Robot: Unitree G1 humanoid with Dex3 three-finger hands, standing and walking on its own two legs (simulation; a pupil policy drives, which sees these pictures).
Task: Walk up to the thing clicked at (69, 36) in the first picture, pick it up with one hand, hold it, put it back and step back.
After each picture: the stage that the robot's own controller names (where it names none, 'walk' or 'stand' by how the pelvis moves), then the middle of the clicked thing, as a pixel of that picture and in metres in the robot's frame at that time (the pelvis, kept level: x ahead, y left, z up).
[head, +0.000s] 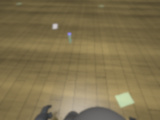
stand; (69, 38) +1.64 +0.53 -0.66
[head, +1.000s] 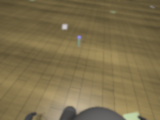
walk; (78, 41) +1.55 +0.26 -0.63
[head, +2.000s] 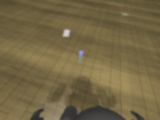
walk; (80, 57) +1.02 +0.14 -0.64
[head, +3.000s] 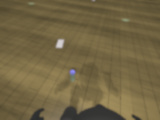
walk; (72, 76) +0.64 +0.22 -0.64
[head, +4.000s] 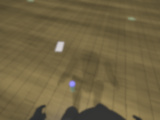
stand; (72, 87) +0.43 +0.19 -0.64
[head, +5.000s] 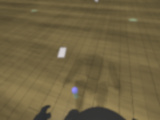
stand; (75, 93) +0.39 +0.19 -0.64
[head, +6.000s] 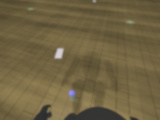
stand; (72, 96) +0.35 +0.20 -0.66
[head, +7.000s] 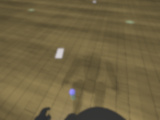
stand; (72, 94) +0.37 +0.20 -0.66
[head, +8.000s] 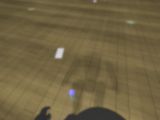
stand; (72, 95) +0.36 +0.20 -0.66
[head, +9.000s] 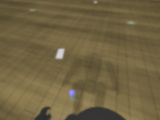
stand; (73, 95) +0.36 +0.20 -0.66
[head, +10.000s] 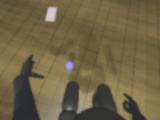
go down; (70, 68) +0.42 +0.18 -0.43
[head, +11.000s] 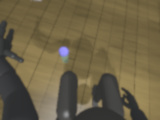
go down; (64, 56) +0.46 +0.21 -0.28
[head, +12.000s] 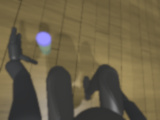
close in; (45, 46) +0.46 +0.24 -0.18
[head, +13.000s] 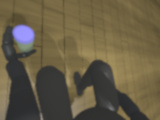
close; (25, 43) +0.45 +0.27 -0.17
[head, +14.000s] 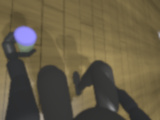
lift; (26, 43) +0.43 +0.27 -0.17
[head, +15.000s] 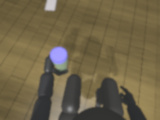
lift; (61, 63) +0.34 +0.20 +0.00
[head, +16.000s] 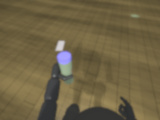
hold; (66, 70) +0.31 +0.17 +0.06
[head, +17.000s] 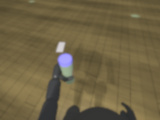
hold; (67, 71) +0.31 +0.16 +0.05
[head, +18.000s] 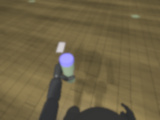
crouch; (68, 70) +0.31 +0.15 +0.06
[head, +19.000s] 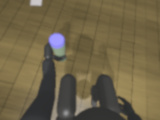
crouch; (59, 50) +0.44 +0.18 -0.04
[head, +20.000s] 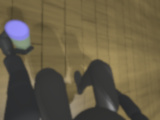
lower; (22, 41) +0.45 +0.26 -0.17
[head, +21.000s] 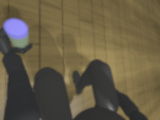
lower; (20, 40) +0.46 +0.27 -0.17
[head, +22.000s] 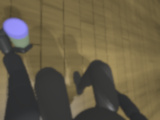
lower; (20, 40) +0.46 +0.28 -0.16
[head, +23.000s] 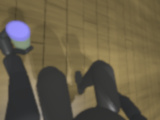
lower; (22, 41) +0.44 +0.29 -0.17
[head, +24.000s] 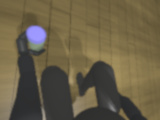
loosen; (36, 43) +0.44 +0.24 -0.15
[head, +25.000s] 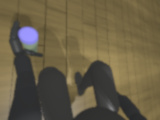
withdraw; (30, 44) +0.45 +0.25 -0.18
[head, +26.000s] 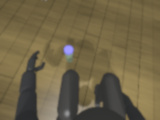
walk; (69, 55) +0.47 +0.19 -0.26
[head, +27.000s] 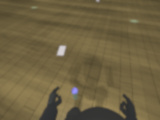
stand; (75, 94) +0.38 +0.16 -0.59
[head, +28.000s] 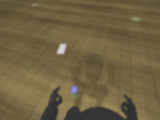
stand; (74, 92) +0.38 +0.17 -0.60
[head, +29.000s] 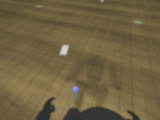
stand; (76, 92) +0.39 +0.16 -0.63
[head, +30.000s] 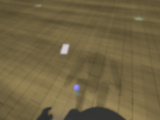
walk; (77, 90) +0.41 +0.16 -0.65
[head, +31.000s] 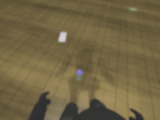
walk; (79, 75) +0.54 +0.09 -0.64
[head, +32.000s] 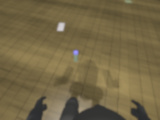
walk; (75, 56) +0.84 +0.23 -0.63
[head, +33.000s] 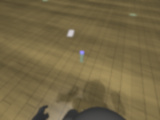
stand; (81, 56) +1.04 +0.17 -0.64
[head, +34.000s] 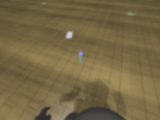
stand; (80, 58) +1.04 +0.19 -0.66
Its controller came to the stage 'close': yes
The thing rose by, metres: 0.70
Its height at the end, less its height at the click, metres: +0.00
